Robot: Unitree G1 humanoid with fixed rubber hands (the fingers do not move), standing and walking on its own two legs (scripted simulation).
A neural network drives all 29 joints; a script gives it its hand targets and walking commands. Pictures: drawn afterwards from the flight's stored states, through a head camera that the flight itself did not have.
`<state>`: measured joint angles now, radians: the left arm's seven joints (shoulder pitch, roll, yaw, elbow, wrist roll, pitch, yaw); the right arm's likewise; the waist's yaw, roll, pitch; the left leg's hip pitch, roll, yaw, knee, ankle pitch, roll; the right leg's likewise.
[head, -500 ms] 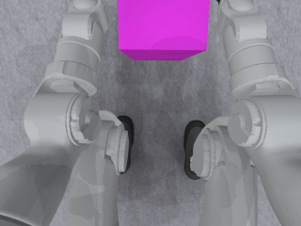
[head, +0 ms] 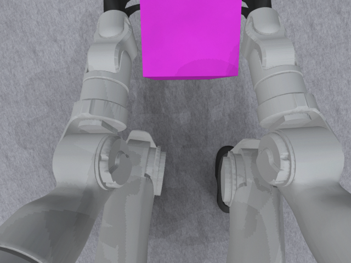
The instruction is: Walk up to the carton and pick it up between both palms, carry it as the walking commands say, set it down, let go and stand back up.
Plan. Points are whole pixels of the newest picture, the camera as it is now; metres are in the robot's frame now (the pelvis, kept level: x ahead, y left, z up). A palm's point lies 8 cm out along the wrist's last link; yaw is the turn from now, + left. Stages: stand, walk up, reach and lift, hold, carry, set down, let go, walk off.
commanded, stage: reach and lift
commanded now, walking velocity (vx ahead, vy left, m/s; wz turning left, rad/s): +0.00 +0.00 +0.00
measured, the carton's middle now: (185, 33) +0.52 +0.02 -0.21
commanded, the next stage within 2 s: none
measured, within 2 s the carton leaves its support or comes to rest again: neither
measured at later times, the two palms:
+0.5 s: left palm (108, 6) +0.52 +0.14 -0.08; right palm out of the picture +0.54 -0.10 -0.09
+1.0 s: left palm out of the picture +0.50 +0.13 -0.01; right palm out of the picture +0.52 -0.10 -0.01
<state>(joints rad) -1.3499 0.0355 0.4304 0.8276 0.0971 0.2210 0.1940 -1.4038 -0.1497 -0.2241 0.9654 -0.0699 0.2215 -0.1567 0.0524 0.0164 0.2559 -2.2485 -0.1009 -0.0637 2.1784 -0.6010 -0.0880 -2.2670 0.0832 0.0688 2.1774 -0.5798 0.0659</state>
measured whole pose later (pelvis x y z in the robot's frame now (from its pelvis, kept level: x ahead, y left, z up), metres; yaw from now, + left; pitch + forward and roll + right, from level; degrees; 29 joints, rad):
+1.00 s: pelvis +0.00 +0.00 +0.08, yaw +0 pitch +41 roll +1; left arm -1.17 -0.09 0.54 0.65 0.24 0.32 0.15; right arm -1.23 0.00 -0.40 0.77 -0.26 0.34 -0.11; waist 0.04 0.00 0.04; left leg -2.06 -0.08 -0.07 1.89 -0.55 -0.08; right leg -2.08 0.08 0.07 1.89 -0.53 0.05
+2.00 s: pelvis +0.01 -0.01 +0.19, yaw -1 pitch +34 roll +1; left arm -0.93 -0.17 0.54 0.61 0.28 0.34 0.12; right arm -1.00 0.10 -0.42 0.73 -0.30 0.35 -0.10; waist 0.04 -0.01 -0.08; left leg -1.66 -0.07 -0.09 1.56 -0.51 -0.07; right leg -1.68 0.07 0.07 1.57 -0.49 0.03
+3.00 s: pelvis +0.04 -0.01 +0.31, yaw -1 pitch +21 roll +1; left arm -0.63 -0.25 0.48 0.54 0.30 0.26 0.09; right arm -0.67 0.19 -0.37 0.64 -0.30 0.26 -0.10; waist 0.06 -0.02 -0.03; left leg -1.03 -0.04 -0.10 1.04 -0.39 -0.05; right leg -1.06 0.06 0.08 1.06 -0.37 0.01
